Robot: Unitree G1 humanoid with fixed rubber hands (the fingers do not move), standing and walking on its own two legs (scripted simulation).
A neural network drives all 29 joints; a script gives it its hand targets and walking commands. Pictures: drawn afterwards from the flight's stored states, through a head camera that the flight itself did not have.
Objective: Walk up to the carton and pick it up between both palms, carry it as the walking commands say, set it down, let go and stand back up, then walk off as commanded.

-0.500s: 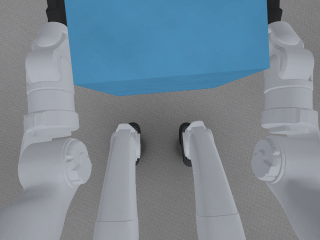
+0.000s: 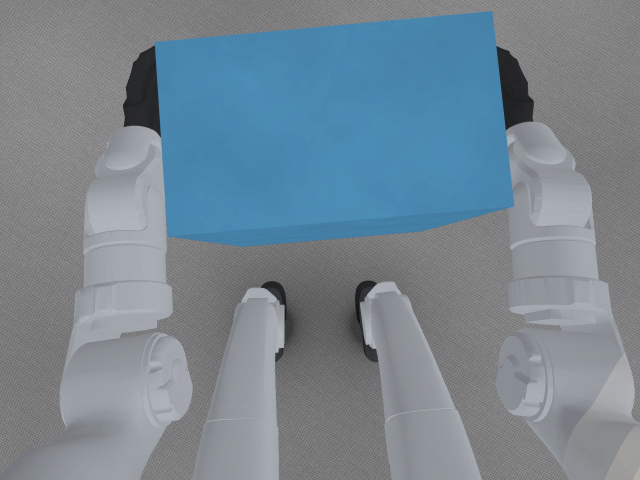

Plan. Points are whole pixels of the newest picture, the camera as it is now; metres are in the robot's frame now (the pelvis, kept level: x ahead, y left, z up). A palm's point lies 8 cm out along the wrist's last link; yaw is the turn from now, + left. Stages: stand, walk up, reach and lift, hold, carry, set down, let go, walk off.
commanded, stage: reach and lift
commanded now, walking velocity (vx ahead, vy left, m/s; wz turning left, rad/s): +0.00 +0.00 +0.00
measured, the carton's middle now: (329, 165) +0.44 -0.01 -0.12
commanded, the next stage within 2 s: none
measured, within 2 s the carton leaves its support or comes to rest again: neither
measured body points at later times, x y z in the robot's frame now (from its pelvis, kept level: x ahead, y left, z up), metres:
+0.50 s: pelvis +0.04 +0.00 +0.06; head +0.20 +0.00 +0.48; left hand +0.47 +0.20 +0.04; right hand +0.46 -0.19 +0.03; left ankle +0.14 +0.14 -0.64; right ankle +0.13 -0.12 -0.64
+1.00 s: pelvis +0.14 +0.01 +0.11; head +0.17 +0.00 +0.56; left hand +0.44 +0.21 +0.10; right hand +0.45 -0.17 +0.10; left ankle +0.14 +0.14 -0.64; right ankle +0.13 -0.12 -0.64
